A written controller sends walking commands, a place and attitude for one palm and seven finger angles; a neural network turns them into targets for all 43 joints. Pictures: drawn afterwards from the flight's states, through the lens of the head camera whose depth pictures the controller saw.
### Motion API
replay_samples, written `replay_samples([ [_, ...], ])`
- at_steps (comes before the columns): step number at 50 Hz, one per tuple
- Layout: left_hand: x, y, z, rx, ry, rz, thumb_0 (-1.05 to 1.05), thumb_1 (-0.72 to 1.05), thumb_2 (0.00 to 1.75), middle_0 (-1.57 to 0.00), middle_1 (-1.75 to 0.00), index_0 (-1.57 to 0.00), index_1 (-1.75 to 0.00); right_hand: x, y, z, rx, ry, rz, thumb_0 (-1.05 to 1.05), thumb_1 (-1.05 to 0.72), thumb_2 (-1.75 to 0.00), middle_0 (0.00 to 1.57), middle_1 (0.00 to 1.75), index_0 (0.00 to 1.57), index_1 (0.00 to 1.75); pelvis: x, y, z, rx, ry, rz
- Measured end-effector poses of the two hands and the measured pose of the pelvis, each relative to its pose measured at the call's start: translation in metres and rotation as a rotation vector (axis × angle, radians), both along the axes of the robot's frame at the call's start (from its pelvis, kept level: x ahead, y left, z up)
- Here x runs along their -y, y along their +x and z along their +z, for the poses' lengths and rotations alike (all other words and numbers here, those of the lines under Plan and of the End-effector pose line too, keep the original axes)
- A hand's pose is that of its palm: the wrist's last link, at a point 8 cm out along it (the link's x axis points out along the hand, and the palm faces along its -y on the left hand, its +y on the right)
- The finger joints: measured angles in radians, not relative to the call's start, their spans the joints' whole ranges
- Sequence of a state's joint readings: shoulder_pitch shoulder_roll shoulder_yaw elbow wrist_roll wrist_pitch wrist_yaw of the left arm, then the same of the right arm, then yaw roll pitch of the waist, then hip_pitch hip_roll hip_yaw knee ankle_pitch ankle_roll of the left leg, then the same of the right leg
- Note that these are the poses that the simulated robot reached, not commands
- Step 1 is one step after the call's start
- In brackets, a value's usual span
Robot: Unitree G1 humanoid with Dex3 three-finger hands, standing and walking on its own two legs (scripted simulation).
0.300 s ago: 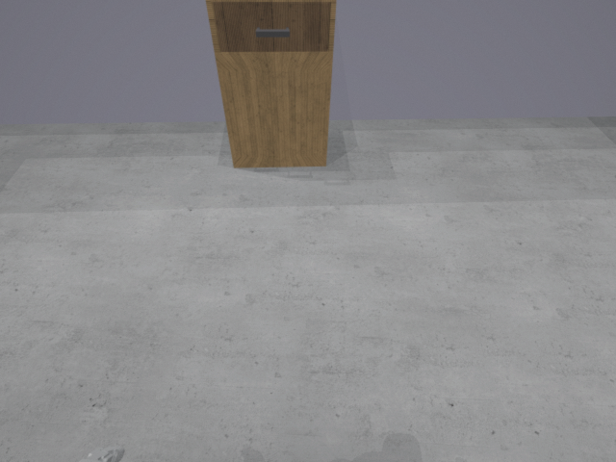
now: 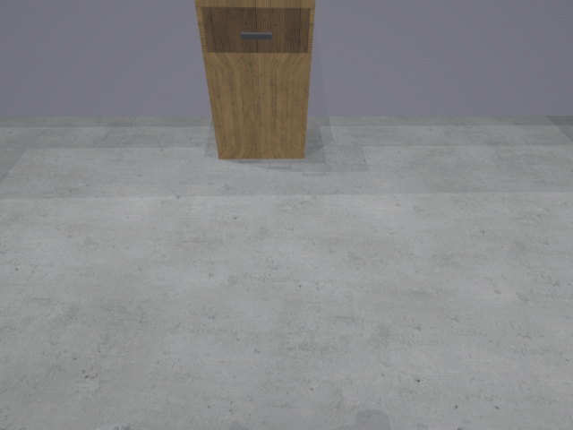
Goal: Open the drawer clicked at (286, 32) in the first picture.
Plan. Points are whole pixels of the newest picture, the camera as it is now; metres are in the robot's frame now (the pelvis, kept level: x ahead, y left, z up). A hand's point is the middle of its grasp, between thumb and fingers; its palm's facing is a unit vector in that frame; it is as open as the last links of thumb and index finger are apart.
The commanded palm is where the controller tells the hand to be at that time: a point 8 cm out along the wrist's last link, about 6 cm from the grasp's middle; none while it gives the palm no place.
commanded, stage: stand and wait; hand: left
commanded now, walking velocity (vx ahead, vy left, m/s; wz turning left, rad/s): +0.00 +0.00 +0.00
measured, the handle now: (256, 34) +1.61 +0.22 -0.08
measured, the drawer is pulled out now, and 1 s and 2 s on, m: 0.00 0.00 0.00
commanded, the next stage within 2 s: look at it before walking up in 0.52 s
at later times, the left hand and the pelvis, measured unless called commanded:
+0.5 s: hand out of the picture +0.06 +0.24 -0.15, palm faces -0.03 -0.94 -0.33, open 7.4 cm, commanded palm none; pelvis -0.01 +0.00 +0.00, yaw +0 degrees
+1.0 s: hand out of the picture +0.06 +0.24 -0.15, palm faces -0.04 -0.95 -0.32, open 7.4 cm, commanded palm none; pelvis -0.02 +0.00 +0.00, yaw +0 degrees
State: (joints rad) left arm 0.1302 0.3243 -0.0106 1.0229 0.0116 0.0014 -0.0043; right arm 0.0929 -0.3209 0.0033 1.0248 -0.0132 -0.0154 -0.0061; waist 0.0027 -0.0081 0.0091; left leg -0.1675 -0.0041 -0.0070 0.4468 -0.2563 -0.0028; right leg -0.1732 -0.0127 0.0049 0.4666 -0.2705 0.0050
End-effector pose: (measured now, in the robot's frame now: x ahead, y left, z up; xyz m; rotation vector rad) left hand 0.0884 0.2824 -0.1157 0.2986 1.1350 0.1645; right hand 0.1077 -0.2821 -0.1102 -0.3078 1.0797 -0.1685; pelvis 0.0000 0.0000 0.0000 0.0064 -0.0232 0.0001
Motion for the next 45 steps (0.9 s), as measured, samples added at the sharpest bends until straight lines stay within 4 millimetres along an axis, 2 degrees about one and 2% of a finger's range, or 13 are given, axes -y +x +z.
replay_samples([
  [11,-0.004,-0.027,-0.002,-0.068,0.014,0.021,0.01,0.91,0.90,-0.21,-0.30,-0.20,-0.30,0.014,-0.032,-0.003,-0.086,-0.020,-0.034,0.00,-0.90,-0.89,0.20,0.30,0.20,0.30,0.004,-0.006,0.002,0.005,-0.002,-0.001],
  [19,-0.007,-0.034,-0.001,-0.082,0.022,0.023,0.01,0.91,0.90,-0.21,-0.30,-0.20,-0.30,0.018,-0.050,-0.004,-0.121,-0.022,-0.051,0.00,-0.90,-0.89,0.20,0.30,0.20,0.30,0.005,-0.010,0.003,0.011,-0.003,-0.003],
  [45,-0.003,-0.034,-0.001,-0.074,0.010,0.007,0.01,0.91,0.90,-0.21,-0.30,-0.20,-0.30,0.013,-0.059,-0.004,-0.125,-0.010,-0.056,0.00,-0.90,-0.89,0.20,0.30,0.20,0.30,0.003,-0.016,0.005,0.009,-0.003,-0.008],
])
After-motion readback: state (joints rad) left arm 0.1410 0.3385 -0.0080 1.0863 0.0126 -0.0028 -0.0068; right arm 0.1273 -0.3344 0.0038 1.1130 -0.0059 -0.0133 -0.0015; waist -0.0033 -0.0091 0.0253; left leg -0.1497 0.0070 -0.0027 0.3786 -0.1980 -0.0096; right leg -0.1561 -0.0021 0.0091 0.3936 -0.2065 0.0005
